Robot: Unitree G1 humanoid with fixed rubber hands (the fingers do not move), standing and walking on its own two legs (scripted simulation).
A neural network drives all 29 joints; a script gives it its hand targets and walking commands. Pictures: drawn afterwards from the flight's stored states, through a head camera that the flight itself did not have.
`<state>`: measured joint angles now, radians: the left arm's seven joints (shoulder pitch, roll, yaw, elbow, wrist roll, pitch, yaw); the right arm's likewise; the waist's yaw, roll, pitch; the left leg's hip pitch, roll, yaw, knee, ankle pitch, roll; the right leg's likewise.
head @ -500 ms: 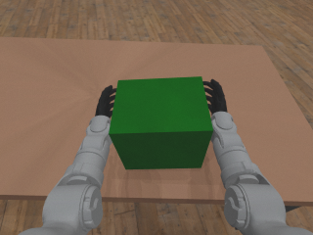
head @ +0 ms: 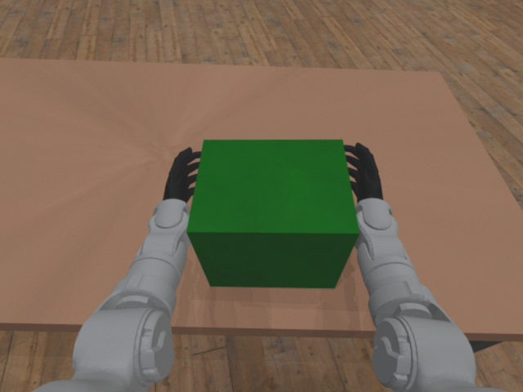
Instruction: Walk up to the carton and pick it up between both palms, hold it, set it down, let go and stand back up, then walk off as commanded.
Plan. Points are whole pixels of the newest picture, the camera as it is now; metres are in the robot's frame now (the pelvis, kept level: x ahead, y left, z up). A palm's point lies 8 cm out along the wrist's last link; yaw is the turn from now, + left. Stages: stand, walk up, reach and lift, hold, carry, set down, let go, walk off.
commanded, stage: set down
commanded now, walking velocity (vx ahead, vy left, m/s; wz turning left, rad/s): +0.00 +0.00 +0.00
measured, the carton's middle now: (272, 217) +0.38 -0.02 +0.04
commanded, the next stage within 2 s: none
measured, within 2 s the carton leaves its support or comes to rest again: rests again in 0.18 s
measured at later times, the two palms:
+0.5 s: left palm (180, 199) +0.41 +0.13 +0.05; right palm (367, 199) +0.40 -0.17 +0.06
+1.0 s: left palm (181, 200) +0.41 +0.13 +0.05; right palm (368, 203) +0.40 -0.17 +0.06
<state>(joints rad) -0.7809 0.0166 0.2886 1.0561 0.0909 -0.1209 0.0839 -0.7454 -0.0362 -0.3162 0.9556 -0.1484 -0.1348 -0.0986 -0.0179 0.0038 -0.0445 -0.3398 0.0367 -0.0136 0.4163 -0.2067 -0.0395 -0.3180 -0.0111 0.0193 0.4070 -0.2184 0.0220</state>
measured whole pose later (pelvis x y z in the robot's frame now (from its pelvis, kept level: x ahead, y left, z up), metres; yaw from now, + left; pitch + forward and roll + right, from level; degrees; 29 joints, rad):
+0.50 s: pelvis +0.00 +0.00 +0.00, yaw +0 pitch +8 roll +0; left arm -0.78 0.00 0.35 1.08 0.14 -0.19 0.06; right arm -0.74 0.00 -0.44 0.96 -0.27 -0.20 -0.06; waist -0.02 0.00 -0.03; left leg -0.34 0.04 -0.01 0.42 -0.21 -0.04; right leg -0.32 -0.01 0.02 0.41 -0.22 0.02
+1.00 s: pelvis +0.00 +0.00 +0.00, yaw +0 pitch +8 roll +0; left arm -0.78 -0.02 0.39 1.08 0.20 -0.23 0.05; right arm -0.73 0.00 -0.48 0.98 -0.31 -0.25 -0.06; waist -0.02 0.00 -0.01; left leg -0.34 0.04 -0.01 0.42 -0.21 -0.04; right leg -0.32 -0.01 0.02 0.41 -0.22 0.02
